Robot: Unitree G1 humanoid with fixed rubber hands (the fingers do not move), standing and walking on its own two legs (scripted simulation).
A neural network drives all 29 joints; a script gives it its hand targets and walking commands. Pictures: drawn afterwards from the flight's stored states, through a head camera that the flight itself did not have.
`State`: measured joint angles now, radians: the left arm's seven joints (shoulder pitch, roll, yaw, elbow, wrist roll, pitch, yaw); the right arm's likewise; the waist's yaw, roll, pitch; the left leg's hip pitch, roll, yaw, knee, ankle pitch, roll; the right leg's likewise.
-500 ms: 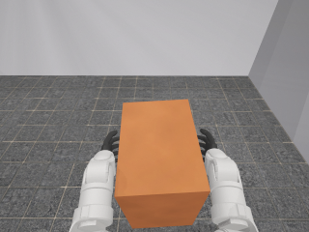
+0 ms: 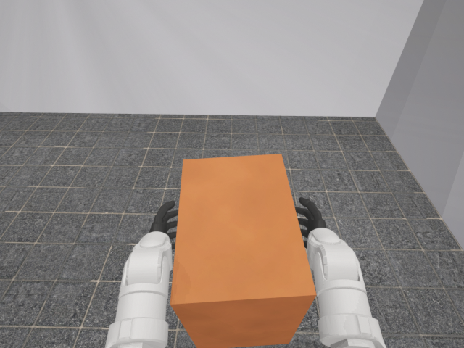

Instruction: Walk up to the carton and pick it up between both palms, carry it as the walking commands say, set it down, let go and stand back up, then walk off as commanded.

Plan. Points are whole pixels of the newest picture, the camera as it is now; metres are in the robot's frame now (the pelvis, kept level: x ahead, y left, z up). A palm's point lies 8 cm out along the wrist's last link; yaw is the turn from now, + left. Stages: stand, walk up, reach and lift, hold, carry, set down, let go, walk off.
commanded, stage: reach and lift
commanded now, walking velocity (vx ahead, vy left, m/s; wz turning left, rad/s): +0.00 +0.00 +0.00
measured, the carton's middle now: (238, 255) +0.30 +0.00 -0.02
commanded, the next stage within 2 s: hold in 0.26 s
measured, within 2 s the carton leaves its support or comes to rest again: neither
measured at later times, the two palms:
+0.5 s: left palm (157, 248) +0.27 +0.15 +0.04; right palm (317, 246) +0.27 -0.14 +0.05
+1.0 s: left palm (157, 247) +0.27 +0.15 +0.05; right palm (317, 245) +0.28 -0.14 +0.05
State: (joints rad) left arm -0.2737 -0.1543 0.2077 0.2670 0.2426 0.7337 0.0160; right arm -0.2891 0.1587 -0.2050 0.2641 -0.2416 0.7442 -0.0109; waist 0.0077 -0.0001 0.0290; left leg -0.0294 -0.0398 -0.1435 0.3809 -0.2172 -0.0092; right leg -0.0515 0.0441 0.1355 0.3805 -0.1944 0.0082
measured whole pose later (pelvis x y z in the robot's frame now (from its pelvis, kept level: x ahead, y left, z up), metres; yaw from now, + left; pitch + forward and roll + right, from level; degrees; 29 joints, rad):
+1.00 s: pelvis -0.01 +0.00 +0.00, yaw +0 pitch -9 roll +0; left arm -0.25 -0.15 0.19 0.24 0.25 0.76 0.01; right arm -0.27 0.15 -0.18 0.24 -0.24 0.77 -0.01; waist 0.00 0.00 0.04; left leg -0.03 -0.04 -0.13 0.41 -0.22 -0.01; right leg -0.05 0.04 0.13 0.40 -0.19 0.01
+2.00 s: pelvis -0.03 +0.07 -0.02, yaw -4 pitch +5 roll -1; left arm -0.04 -0.13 0.03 -0.47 0.02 1.20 0.17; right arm -0.05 0.13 -0.01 -0.47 -0.03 1.20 -0.18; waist 0.00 0.04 -0.14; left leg -0.42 -0.03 0.11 0.56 -0.23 0.10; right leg -0.39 -0.04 -0.13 0.67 -0.39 0.01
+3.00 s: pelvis -0.08 +0.27 -0.01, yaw -4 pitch +3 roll +0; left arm -0.03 -0.13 0.02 -0.46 0.05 1.24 0.17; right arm -0.03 0.13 0.00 -0.45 -0.04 1.21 -0.17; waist 0.01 -0.03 -0.15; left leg -0.36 0.00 0.15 0.51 -0.21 0.06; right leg -0.34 -0.12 -0.11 0.54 -0.24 0.06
